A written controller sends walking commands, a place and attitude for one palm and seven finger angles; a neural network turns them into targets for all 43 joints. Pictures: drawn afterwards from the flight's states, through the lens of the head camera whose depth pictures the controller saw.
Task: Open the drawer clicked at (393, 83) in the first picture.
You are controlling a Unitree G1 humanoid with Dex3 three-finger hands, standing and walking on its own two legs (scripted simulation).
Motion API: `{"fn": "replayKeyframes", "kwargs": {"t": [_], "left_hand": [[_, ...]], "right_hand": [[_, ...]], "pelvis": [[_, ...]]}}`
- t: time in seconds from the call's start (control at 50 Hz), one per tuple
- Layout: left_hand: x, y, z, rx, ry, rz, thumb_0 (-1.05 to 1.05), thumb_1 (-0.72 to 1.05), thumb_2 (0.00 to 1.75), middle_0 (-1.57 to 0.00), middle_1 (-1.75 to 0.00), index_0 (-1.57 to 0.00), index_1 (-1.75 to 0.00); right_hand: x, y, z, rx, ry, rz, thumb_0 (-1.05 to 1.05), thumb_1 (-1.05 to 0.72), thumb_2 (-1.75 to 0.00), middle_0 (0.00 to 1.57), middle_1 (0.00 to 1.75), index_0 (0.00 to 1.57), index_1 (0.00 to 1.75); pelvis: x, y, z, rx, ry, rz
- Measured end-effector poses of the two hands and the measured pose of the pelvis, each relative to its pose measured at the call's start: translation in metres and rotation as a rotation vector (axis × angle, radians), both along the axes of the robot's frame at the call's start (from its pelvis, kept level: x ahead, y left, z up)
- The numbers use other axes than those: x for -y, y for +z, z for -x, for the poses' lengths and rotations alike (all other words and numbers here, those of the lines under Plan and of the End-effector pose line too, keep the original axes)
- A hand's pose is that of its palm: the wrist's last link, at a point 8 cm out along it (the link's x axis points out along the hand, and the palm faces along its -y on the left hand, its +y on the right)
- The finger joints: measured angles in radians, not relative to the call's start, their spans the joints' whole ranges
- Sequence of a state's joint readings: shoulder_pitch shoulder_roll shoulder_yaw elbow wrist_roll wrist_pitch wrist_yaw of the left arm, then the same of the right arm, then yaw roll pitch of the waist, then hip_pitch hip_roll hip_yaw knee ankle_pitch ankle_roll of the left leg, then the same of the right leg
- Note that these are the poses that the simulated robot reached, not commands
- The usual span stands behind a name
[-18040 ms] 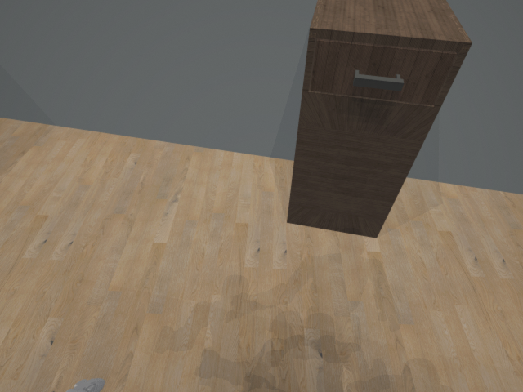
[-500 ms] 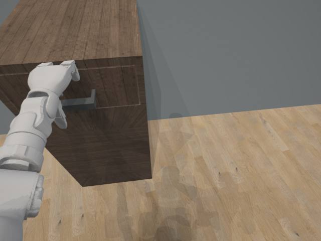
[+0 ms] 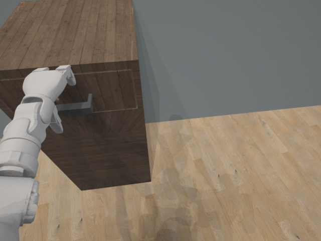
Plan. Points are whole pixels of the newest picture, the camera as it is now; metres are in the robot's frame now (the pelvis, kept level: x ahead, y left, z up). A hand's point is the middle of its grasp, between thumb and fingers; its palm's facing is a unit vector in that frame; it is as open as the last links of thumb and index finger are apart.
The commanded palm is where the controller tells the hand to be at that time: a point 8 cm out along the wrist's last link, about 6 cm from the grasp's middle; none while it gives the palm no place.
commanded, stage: move the hooked fingers above the handle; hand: left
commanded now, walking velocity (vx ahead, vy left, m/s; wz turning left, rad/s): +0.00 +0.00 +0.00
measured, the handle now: (69, 104) +0.49 +0.27 +0.04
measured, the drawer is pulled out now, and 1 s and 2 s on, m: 0.00 0.00 0.00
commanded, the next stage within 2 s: none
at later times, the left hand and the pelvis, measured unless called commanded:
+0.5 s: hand (56, 99) +0.45 +0.27 +0.11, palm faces -0.01 -0.03 -1.00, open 13.5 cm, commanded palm +0.44 +0.30 +0.16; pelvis +0.00 +0.00 +0.00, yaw +0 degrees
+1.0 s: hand (56, 99) +0.45 +0.27 +0.11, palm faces +0.00 -0.02 -1.00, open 13.5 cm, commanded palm +0.45 +0.30 +0.16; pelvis -0.01 +0.00 +0.00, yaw +1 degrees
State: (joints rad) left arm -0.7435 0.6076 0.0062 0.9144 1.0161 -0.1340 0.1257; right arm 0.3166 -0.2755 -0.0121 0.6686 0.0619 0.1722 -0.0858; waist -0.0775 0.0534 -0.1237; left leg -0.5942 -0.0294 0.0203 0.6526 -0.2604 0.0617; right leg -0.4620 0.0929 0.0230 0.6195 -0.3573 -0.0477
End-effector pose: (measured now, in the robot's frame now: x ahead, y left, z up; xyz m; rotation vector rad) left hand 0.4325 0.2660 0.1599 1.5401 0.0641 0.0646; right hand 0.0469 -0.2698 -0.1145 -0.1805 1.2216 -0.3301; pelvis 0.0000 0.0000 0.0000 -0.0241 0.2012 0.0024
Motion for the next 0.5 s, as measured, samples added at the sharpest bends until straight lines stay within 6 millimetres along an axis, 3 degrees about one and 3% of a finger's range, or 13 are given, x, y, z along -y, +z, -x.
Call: {"fn": "replayKeyframes", "kwargs": {"t": [0.26,0.5], "left_hand": [[-0.0003,0.0007,-0.0002,-0.006,-0.002,-0.001,-0.01,-0.49,0.3,-0.4,-1.23,-0.37,-1.23],[-0.0004,0.001,-0.0004,-0.007,-0.001,-0.004,-0.01,-0.49,0.3,-0.4,-1.22,-0.37,-1.23]], "right_hand": [[0.0026,0.0011,-0.0099,0.013,0.004,0.004,0.01,-0.9,-0.9,0.2,0.3,0.2,0.3],[0.0048,-0.0007,-0.0006,-0.005,-0.003,0.008,0.01,-0.9,-0.9,0.2,0.3,0.2,0.3]], "pelvis": [[0.0025,0.0001,-0.0011,-0.001,0.001,-0.001],[0.0045,-0.0013,0.0025,-0.006,0.005,0.0]]}}
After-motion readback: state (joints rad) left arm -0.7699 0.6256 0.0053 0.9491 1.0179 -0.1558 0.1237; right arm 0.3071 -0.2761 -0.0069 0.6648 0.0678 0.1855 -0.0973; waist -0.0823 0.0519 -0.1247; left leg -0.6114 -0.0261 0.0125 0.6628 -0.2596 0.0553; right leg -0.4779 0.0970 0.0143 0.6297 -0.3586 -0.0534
